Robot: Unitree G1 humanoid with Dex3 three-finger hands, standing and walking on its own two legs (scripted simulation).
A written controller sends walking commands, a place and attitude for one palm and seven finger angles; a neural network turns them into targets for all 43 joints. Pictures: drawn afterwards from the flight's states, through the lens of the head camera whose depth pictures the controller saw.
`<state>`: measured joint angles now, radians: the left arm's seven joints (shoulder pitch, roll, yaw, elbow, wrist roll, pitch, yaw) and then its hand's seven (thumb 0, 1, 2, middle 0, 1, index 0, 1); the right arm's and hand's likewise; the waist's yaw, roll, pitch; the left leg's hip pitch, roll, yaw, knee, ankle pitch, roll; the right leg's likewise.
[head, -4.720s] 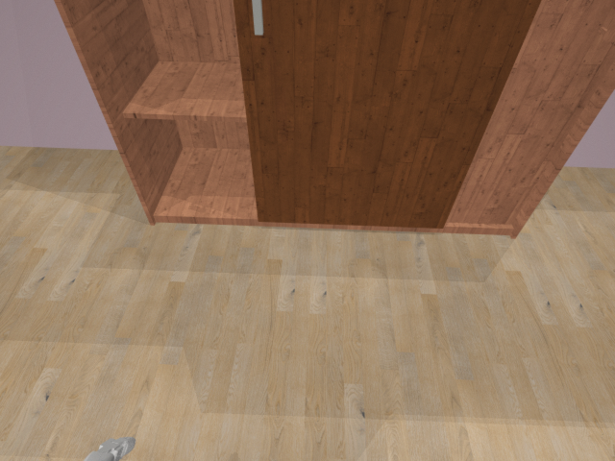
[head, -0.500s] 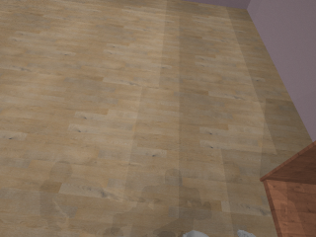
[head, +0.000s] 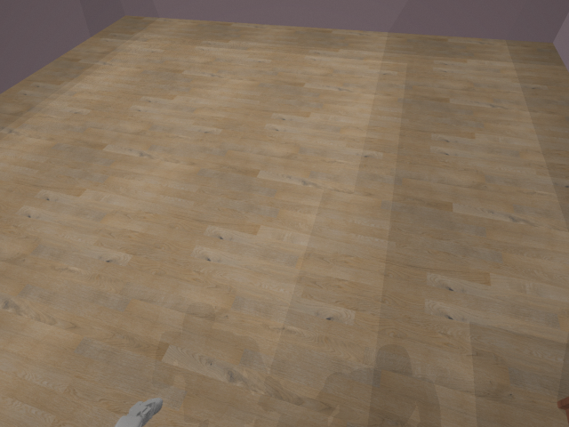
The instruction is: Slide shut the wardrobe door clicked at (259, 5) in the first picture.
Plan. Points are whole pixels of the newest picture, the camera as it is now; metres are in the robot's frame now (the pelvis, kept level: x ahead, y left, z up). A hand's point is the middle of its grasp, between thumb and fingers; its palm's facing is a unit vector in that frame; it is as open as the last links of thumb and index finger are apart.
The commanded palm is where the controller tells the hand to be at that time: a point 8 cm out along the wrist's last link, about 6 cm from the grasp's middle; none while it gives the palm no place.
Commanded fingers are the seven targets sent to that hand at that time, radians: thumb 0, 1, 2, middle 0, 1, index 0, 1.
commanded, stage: walk to a spot facing it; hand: right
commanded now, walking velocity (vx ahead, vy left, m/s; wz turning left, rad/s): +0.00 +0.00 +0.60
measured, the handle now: out of the picture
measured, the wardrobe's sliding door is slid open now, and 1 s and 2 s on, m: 0.47 0.47 0.47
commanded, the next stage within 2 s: turn to face it in 0.30 s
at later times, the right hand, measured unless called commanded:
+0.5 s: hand (338, 334) +0.32 -0.09 -0.16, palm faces -0.29 +0.92 -0.25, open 7.3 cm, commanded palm none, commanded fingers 0.00 -0.90 -0.90 0.20 0.30 0.20 0.30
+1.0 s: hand (400, 396) +0.21 -0.18 -0.19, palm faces +0.02 +0.98 -0.21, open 7.3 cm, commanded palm none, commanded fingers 0.00 -0.90 -0.90 0.20 0.30 0.20 0.30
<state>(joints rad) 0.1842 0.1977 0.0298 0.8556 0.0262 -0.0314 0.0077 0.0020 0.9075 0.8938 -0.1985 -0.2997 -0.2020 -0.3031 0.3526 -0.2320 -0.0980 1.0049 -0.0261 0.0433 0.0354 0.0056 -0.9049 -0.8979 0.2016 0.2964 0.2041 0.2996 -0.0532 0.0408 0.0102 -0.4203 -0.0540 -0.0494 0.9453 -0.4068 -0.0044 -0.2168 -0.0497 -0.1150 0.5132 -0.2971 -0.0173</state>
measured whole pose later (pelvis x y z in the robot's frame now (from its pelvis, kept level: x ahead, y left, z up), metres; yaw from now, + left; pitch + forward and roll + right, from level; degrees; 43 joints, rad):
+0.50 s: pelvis +0.12 +0.05 -0.02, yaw +16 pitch -1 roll +0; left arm 0.33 0.19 0.05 1.01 0.01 0.04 0.02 0.01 0.91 0.89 -0.20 -0.30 -0.20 -0.30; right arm 0.05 -0.20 -0.05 0.90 -0.01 -0.01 -0.01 0.00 -0.91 -0.90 0.20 0.30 0.20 0.30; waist 0.05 -0.03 0.14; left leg -0.38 -0.02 0.12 0.64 -0.26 0.09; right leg -0.39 -0.13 -0.08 1.27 -0.50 0.06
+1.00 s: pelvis +0.15 +0.02 -0.01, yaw +2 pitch +1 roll +3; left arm 0.24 0.17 0.05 0.94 0.03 0.02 0.01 0.00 0.91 0.89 -0.20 -0.30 -0.20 -0.30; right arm 0.20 -0.23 -0.09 0.98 -0.02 0.06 -0.02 0.00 -0.91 -0.90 0.20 0.30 0.20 0.30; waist 0.01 0.02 0.07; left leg -0.48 0.06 0.10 1.08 -0.45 -0.06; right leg -0.31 -0.03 -0.10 0.60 -0.31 -0.07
